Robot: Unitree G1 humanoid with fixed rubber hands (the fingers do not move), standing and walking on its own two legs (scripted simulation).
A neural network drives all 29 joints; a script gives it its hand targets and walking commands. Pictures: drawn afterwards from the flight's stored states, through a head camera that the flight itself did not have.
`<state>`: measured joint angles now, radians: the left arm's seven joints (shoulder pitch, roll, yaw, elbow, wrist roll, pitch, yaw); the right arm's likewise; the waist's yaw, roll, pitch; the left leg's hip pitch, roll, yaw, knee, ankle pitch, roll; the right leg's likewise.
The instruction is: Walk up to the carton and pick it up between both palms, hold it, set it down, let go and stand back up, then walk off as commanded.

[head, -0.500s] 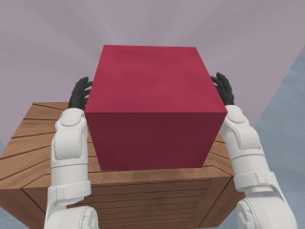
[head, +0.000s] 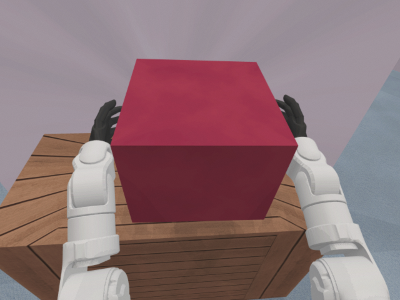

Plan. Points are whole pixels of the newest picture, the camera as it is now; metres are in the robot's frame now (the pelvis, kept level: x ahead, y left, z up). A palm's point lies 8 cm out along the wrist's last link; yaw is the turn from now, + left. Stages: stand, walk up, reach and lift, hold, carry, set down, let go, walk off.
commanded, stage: hold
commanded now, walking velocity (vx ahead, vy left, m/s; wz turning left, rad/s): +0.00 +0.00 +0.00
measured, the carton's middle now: (198, 136) +0.40 +0.00 +0.14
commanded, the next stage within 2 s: none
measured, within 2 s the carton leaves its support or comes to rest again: neither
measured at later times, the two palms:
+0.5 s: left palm (102, 143) +0.35 +0.18 +0.18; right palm (293, 136) +0.35 -0.18 +0.18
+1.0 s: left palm (101, 142) +0.35 +0.18 +0.18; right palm (293, 136) +0.35 -0.18 +0.19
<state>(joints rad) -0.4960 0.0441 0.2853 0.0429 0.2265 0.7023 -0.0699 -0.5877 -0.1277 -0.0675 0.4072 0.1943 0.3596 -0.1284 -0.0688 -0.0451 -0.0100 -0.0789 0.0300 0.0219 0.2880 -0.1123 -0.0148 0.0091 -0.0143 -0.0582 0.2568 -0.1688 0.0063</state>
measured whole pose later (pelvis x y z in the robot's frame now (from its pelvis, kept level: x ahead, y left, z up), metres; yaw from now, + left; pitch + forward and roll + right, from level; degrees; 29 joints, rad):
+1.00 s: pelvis +0.00 +0.00 +0.00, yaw +0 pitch -6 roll +0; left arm -0.50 0.04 0.29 0.05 0.22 0.70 -0.07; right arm -0.59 -0.13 -0.07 0.41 0.19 0.36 -0.13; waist -0.07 -0.04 -0.01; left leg -0.08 0.03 0.02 0.29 -0.11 -0.01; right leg 0.01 -0.01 -0.06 0.26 -0.17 0.01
